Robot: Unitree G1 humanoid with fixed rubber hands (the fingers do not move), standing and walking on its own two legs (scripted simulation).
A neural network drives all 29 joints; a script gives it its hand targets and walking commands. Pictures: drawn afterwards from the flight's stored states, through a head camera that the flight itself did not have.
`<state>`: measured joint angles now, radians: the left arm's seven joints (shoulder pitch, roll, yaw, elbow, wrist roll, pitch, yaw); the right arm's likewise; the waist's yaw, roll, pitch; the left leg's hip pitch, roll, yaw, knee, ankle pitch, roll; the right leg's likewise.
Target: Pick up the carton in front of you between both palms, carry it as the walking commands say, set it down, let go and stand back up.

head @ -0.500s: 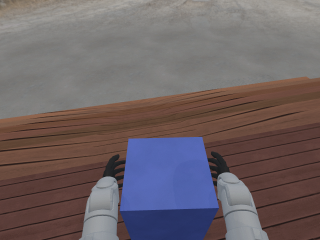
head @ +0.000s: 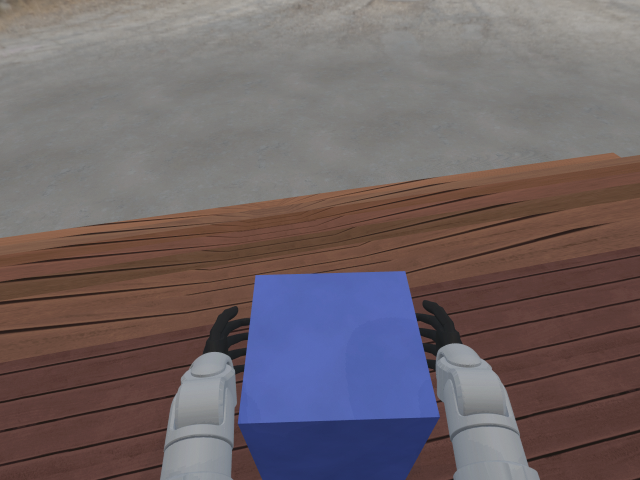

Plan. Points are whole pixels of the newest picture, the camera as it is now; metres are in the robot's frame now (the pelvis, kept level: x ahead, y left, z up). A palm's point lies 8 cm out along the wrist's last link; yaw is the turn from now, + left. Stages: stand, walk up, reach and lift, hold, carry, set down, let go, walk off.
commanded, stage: reach and lift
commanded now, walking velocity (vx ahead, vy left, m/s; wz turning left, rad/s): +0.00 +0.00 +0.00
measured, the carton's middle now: (332, 381) +0.30 +0.00 -0.04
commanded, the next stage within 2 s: hold in 0.28 s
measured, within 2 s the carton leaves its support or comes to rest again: neither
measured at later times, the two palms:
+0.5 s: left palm (212, 359) +0.28 +0.15 +0.05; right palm (452, 350) +0.28 -0.15 +0.05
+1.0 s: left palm (207, 303) +0.35 +0.17 +0.08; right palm (430, 299) +0.35 -0.13 +0.07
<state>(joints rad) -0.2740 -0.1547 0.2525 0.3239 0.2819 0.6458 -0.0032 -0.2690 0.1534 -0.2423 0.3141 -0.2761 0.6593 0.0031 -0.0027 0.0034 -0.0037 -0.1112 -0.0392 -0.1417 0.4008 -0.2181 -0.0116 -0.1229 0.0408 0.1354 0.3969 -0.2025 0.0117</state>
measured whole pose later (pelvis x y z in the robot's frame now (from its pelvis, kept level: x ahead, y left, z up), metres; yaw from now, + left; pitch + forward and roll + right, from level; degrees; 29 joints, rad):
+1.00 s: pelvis +0.08 +0.01 -0.01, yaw -1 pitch +4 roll -1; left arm -0.20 -0.08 0.13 -0.13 0.09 1.08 0.07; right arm -0.19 0.14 -0.10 -0.14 -0.14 1.09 -0.10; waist 0.00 0.03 -0.17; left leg -0.21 0.05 0.02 0.54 -0.40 -0.02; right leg -0.30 -0.03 -0.11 0.56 -0.37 0.00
